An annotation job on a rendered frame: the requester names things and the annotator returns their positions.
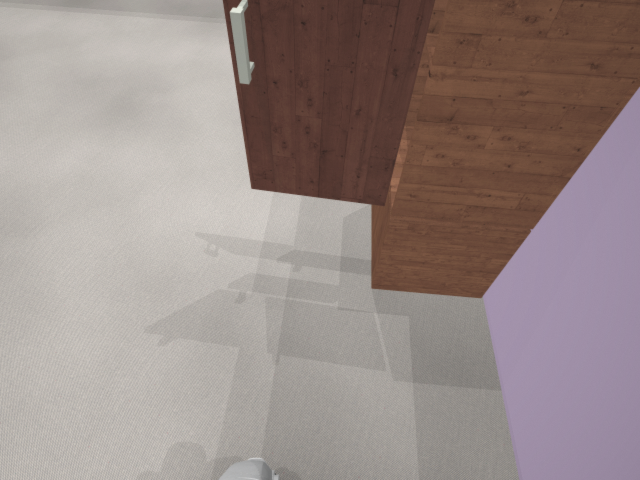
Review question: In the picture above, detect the left robot thigh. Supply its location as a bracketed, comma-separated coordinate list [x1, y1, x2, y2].
[219, 460, 280, 480]

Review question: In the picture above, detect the left robot shin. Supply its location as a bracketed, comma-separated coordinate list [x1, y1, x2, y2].
[247, 458, 270, 468]

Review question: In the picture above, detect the handle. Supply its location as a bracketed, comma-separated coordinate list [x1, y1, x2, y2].
[230, 0, 255, 84]

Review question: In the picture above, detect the cupboard door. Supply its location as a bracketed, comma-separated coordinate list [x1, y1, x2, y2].
[223, 0, 435, 206]

